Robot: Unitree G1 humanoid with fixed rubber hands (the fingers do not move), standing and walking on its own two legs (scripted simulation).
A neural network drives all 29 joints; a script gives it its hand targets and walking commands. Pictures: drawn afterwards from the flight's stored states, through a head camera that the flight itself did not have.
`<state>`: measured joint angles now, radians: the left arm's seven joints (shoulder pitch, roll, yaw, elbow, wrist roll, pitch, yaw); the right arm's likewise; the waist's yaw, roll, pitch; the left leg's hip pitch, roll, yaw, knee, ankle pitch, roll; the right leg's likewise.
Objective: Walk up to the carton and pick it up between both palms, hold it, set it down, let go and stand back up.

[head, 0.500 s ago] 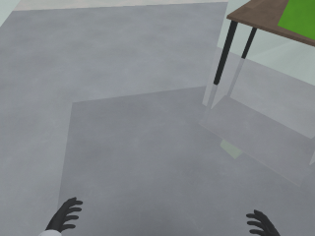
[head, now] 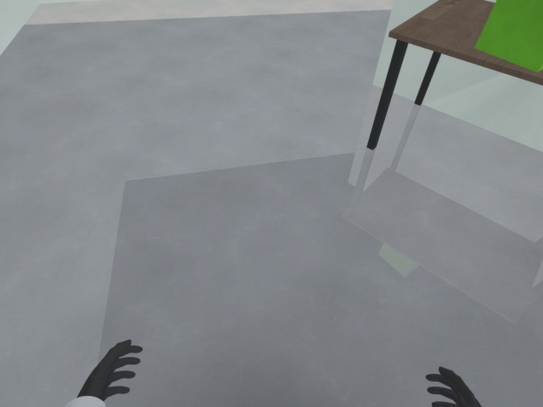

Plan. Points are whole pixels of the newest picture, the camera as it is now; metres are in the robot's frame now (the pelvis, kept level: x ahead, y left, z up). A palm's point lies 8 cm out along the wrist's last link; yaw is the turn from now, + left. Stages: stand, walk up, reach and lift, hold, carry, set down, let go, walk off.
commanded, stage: stand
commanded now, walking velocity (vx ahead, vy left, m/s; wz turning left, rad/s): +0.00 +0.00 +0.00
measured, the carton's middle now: (541, 14) +1.38 -0.92 +0.02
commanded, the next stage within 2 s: walk up in 0.60 s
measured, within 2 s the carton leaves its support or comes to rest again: neither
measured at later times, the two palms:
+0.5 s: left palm (93, 400) +0.14 +0.27 -0.07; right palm out of the picture +0.12 -0.27 -0.09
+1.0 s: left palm (97, 387) +0.16 +0.27 -0.06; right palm out of the picture +0.07 -0.33 -0.09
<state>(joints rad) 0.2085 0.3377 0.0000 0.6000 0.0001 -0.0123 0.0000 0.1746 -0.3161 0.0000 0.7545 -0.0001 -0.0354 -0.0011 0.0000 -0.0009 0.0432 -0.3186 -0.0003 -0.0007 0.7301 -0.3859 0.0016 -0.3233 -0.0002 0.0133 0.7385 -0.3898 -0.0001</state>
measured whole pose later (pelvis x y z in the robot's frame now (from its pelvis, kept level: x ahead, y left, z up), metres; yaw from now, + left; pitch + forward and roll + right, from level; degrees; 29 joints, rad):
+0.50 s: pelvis -0.01 +0.00 +0.00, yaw +0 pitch -2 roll +0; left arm 0.21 0.34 0.00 0.60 0.00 -0.01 0.00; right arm 0.17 -0.32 0.00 0.78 0.00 -0.04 0.00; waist 0.00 0.00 0.04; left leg -0.32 0.00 0.00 0.73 -0.38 0.00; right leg -0.32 0.00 0.01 0.74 -0.38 0.00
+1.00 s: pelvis +0.00 -0.02 +0.00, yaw -6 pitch -3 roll +2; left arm 0.26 0.43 0.00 0.60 0.00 -0.01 -0.07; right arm 0.25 -0.41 0.00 0.79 0.00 -0.11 0.01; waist 0.00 -0.01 0.04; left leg -0.26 0.05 0.09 0.73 -0.42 0.03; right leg -0.46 -0.01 0.04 0.98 -0.38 0.00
